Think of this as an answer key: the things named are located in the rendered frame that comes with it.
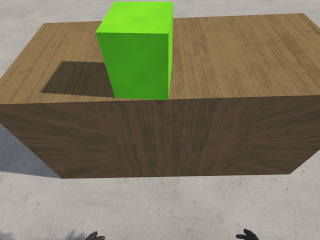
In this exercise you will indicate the right robot hand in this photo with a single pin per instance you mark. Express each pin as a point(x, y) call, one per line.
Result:
point(249, 235)

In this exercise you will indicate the pedestal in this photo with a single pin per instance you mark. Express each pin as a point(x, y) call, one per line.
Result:
point(244, 99)

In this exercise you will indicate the carton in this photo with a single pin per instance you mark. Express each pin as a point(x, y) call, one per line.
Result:
point(136, 41)

